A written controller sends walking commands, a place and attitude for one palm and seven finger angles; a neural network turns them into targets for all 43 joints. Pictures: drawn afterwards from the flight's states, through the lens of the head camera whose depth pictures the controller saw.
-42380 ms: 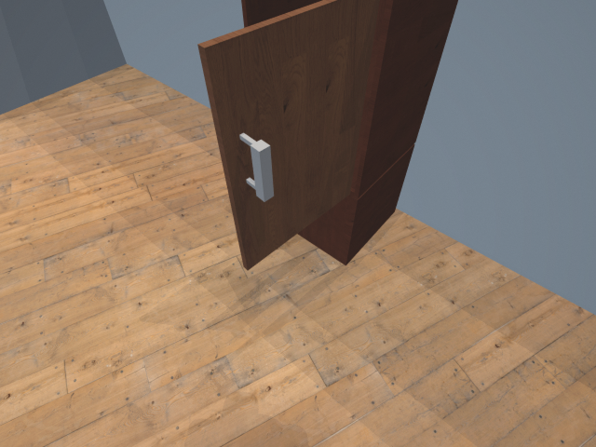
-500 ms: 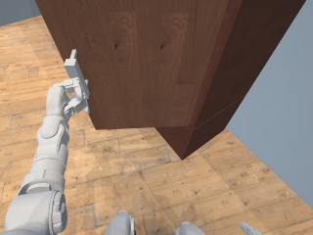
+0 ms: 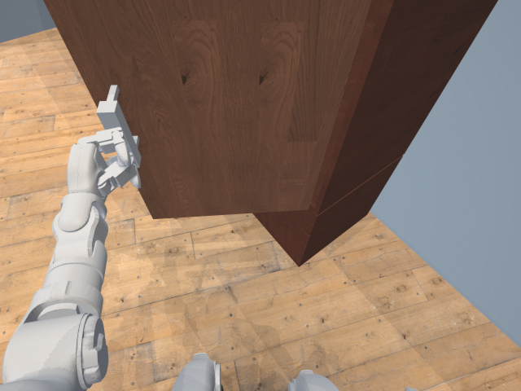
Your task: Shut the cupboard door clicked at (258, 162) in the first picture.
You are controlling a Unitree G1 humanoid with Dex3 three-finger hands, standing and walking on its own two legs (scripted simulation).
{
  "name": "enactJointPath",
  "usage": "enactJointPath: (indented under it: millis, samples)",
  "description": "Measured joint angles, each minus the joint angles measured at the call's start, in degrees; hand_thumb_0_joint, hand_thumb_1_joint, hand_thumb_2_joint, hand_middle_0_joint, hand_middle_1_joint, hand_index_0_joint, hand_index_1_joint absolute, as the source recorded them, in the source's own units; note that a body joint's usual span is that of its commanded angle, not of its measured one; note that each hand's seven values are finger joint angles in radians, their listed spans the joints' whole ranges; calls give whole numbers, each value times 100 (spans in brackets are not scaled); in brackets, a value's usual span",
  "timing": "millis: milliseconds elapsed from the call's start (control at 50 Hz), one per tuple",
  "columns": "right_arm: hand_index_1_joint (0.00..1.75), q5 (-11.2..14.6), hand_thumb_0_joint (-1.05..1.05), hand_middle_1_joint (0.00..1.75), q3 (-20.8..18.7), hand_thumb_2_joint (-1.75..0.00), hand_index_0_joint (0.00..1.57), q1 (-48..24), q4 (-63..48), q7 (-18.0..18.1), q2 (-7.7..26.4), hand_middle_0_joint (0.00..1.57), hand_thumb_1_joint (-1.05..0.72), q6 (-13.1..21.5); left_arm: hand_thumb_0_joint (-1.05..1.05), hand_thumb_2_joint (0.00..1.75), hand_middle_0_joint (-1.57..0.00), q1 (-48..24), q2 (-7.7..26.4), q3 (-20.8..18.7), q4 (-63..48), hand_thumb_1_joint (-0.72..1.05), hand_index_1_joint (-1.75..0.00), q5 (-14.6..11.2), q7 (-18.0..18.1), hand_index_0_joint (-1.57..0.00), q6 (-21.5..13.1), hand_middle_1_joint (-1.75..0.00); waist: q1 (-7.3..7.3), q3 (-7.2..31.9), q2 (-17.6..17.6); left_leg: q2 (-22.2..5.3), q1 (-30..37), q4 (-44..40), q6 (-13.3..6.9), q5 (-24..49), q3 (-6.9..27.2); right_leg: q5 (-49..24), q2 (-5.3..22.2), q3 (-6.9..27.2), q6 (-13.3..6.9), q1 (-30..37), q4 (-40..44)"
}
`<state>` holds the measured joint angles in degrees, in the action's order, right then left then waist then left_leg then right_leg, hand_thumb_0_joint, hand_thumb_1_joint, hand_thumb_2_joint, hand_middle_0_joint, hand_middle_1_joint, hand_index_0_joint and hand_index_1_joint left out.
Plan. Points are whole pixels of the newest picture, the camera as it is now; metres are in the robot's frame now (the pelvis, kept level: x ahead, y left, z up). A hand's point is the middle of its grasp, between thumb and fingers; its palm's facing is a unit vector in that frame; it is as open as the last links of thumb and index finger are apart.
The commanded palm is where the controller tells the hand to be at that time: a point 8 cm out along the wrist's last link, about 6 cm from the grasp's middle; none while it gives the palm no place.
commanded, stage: push the door shut along its arc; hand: left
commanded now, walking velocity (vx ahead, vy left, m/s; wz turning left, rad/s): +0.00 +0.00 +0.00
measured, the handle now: (123, 127) +0.52 +0.23 +0.08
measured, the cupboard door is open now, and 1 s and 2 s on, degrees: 58 46 39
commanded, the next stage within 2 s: pull the fist back off the door in 1.50 s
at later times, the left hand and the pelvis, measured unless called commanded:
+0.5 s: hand (137, 146) +0.48 +0.20 +0.08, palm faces -0.05 -1.00 -0.02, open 3.2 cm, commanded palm +0.47 +0.23 +0.08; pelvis -0.01 +0.00 -0.02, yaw +0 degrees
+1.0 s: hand (149, 124) +0.52 +0.18 +0.09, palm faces -0.15 -0.99 -0.02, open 3.1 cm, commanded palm +0.53 +0.21 +0.08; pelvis -0.02 +0.01 -0.03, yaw -1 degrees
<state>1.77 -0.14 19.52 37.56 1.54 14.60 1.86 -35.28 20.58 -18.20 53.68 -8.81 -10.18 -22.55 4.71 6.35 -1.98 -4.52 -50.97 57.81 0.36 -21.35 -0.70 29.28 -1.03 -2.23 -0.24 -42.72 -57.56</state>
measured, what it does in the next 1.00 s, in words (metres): stands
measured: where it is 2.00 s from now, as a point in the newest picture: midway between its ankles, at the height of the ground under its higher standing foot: outside the picture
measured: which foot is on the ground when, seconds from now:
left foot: down 0.00-1.00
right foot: down 0.00-1.00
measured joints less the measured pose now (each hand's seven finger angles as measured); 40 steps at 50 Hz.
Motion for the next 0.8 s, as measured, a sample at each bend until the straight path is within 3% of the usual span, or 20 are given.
enactJointPath:
  millis: [140, 260, 420, 520, 660, 800]
  samples:
    - [30, 19, 1, 30, 55, -90, 20, -100, -28, 34, 40, 20, -90, 6, 2, 90, -130, -289, 36, 85, 356, 90, -150, -54, -189, -130, 102, -150, -17, -28, 2, 25, -49, 1, -4, 28, 42, -11, 17, -43, 3, -25, 4]
    - [30, 6, 1, 30, 67, -90, 20, -170, 33, 45, 61, 20, -90, 52, 3, 92, -130, -747, 245, 17, 725, 90, -150, 30, -350, -130, -26, -150, 65, -24, 17, 13, -349, 215, 3, -18, 103, 44, 1, -91, -10, -294, -191]
    - [30, 15, 1, 30, 101, -90, 20, -51, 113, 43, 107, 20, -90, 59, 2, 94, -130, -1331, 701, -80, 1215, 90, -150, 45, -717, -130, 176, -150, 209, -9, -30, -18, -728, 437, -13, -61, 148, 69, -33, -119, -2, -639, -364]
    - [30, -6, 1, 30, 72, -90, 20, 118, 202, 12, 127, 20, -90, 77, 3, 94, -130, -1532, 760, 0, 1258, 91, -150, 30, -849, -130, 212, -150, 246, 14, -87, -22, -868, 514, -34, -85, 146, 75, -36, -112, 18, -766, -412]
    - [30, -10, 1, 30, 140, -90, 20, 237, 196, -26, 109, 20, -90, 58, 3, 92, -130, -1915, 940, -243, 1621, 90, -150, 136, -907, -132, 319, -150, 424, 46, -63, -58, -1016, 597, -59, -104, 124, 66, -68, -79, 38, -922, -474]
    - [30, -36, 1, 30, 136, -90, 20, 329, 175, -66, 124, 20, -90, 89, 2, 90, -130, -2206, 1148, -116, 1755, 90, -150, 263, -964, -132, 336, -150, 514, 15, -97, -67, -1220, 698, -76, -103, 155, 47, -82, -101, 53, -1096, -532]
